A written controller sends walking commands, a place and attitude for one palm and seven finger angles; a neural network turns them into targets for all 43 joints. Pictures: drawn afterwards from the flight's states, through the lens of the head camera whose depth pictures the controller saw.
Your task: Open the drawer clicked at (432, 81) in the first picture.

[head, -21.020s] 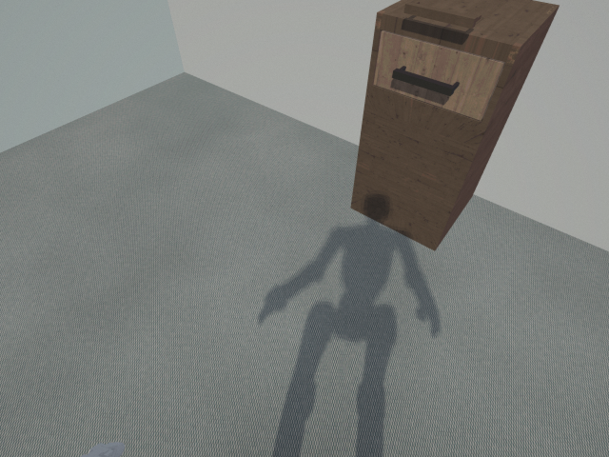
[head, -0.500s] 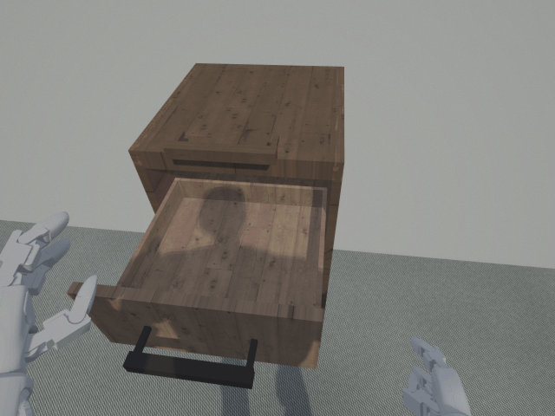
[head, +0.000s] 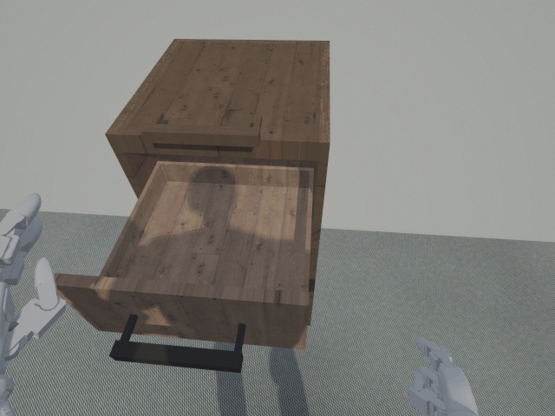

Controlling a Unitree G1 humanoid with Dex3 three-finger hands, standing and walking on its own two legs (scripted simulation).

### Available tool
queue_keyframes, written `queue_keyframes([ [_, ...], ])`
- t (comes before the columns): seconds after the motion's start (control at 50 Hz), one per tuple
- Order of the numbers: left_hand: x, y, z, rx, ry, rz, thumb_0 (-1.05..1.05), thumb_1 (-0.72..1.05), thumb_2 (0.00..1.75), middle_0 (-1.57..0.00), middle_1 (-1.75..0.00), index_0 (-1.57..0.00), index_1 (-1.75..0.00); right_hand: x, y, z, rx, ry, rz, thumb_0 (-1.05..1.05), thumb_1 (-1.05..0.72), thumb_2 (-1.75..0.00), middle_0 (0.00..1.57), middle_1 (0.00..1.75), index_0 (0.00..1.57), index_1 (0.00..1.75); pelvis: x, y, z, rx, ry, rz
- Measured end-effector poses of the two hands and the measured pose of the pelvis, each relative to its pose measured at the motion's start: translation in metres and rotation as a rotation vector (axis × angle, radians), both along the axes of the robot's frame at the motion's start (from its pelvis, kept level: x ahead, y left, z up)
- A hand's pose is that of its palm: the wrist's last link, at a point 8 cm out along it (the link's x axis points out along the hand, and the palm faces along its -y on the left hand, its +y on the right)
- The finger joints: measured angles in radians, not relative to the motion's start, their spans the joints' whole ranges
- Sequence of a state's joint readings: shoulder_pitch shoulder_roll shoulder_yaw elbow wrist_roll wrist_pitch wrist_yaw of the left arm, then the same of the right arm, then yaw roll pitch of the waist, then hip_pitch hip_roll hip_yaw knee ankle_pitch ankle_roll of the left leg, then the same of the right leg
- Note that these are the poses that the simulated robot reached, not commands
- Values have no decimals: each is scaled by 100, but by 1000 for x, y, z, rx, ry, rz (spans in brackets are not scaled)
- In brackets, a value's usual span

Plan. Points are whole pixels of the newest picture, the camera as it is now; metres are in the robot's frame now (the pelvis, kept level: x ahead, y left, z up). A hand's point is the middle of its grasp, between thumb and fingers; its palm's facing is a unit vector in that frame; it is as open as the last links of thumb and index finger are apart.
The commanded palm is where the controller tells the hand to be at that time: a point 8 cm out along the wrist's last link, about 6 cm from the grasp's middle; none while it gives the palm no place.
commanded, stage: step back with the hand held close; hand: left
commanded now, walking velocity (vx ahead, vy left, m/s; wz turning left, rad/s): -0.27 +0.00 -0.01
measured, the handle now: (181, 341) +0.24 +0.18 -0.05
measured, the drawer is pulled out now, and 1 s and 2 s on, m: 0.30 0.30 0.30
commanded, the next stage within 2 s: stop stepping back and stand still in 1.16 s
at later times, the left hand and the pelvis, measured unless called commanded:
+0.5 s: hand (18, 361) +0.14 +0.26 +0.15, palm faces +0.34 -0.81 -0.47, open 7.4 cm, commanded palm +0.08 +0.30 +0.17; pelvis -0.05 +0.02 -0.01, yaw +0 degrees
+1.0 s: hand (12, 414) +0.10 +0.23 +0.16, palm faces +0.23 -0.86 -0.46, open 7.4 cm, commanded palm +0.02 +0.28 +0.17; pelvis -0.12 +0.01 -0.01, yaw -3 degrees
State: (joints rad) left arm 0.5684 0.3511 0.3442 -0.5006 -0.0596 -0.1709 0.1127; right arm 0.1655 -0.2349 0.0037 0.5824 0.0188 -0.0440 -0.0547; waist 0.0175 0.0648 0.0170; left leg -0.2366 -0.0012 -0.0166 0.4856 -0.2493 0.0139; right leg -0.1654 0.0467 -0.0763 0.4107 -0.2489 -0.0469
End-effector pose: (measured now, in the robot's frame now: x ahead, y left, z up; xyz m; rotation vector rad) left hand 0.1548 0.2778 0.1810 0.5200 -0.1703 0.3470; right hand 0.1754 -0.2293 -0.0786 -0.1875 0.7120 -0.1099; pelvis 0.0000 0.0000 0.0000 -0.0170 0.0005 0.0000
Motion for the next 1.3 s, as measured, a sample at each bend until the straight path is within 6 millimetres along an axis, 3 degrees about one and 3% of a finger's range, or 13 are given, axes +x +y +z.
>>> queue_keyframes([
  [0.14,-3,1,-16,8,101,-64,1,89,89,-21,-30,-21,-30,-19,-8,-3,-36,64,-76,1,-91,-89,20,30,20,30,-8,10,-2,5,31,-5],
  [0.32,-23,17,-9,43,51,-59,1,89,89,-22,-30,-21,-30,-32,10,0,-47,45,-65,1,-91,-89,20,30,20,30,-28,19,-7,7,41,-3],
  [0.48,-50,18,-8,32,-12,-39,1,89,89,-21,-30,-21,-30,-42,28,0,-24,-7,-8,1,-91,-89,20,30,20,30,-49,19,-12,0,39,1],
  [0.62,-64,20,-11,-12,-74,-41,1,89,89,-21,-30,-21,-30,-64,26,-3,-60,17,-3,1,-91,-89,20,30,21,30,-61,23,-16,-20,35,15],
  [0.78,-67,37,-7,30,-91,-59,1,89,89,-21,-30,-21,-30,-91,28,2,-100,40,-40,1,-91,-89,20,30,20,30,-74,33,-12,-28,37,2],
  [0.92,-76,20,-2,15,-78,-131,1,89,89,-21,-30,-21,-30,-111,34,5,-54,22,-13,1,-91,-89,20,30,21,30,-97,25,-7,-30,75,-48],
  [1.02,-94,-7,-3,45,-50,-213,1,89,89,-21,-30,-21,-30,-129,23,-2,-27,-3,16,1,-91,-89,20,30,21,30,-129,9,-13,-10,95,-61],
  [1.12,-131,-30,5,91,-16,-264,1,89,89,-22,-30,-21,-30,-159,1,-11,2,25,-9,1,-91,-89,20,30,21,30,-161,-6,-12,-39,63,-36],
  [1.24,-168,-19,-4,57,26,-120,1,88,89,-22,-30,-22,-30,-194,-23,0,-54,84,-83,1,-91,-89,20,30,21,30,-175,-12,-1,31,67,-33],
  [1.3,-179,-16,-14,18,12,-87,1,89,89,-22,-30,-22,-30,-202,-29,1,-79,48,-87,1,-91,-89,20,30,20,30,-191,-11,-9,8,59,-21],
])
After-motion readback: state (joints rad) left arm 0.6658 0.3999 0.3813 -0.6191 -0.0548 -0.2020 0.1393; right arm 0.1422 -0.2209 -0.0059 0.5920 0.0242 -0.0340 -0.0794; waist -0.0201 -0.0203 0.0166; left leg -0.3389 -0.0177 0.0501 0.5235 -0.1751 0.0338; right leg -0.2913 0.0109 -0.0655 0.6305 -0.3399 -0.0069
